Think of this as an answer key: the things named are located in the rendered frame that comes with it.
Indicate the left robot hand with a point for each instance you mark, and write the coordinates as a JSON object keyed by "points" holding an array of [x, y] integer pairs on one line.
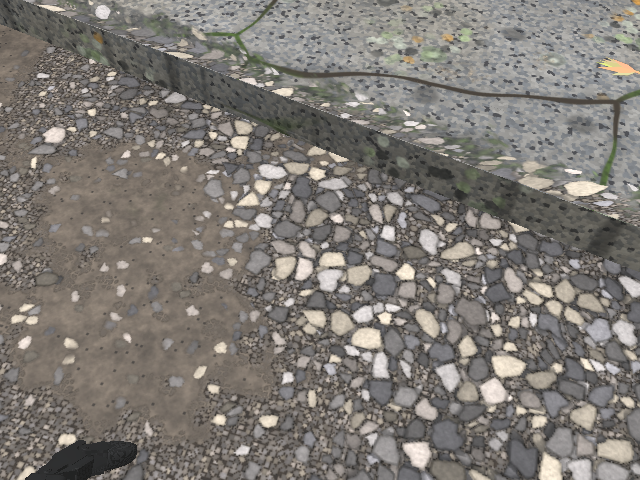
{"points": [[80, 461]]}

